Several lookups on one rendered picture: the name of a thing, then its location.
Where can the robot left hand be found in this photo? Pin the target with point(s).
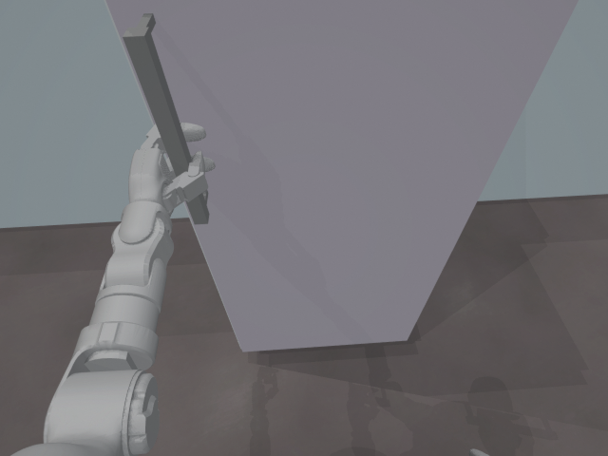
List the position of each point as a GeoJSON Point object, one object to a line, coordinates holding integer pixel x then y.
{"type": "Point", "coordinates": [152, 178]}

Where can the robot left forearm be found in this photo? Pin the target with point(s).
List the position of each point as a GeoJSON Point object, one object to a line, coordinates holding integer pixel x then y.
{"type": "Point", "coordinates": [121, 334]}

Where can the robot left upper arm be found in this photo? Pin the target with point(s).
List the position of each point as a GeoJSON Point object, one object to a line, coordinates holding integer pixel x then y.
{"type": "Point", "coordinates": [102, 413]}

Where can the handle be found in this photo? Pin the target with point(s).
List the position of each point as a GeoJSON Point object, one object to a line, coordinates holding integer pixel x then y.
{"type": "Point", "coordinates": [145, 59]}

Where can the fridge door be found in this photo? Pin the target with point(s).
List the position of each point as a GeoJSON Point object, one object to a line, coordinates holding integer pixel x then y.
{"type": "Point", "coordinates": [352, 140]}

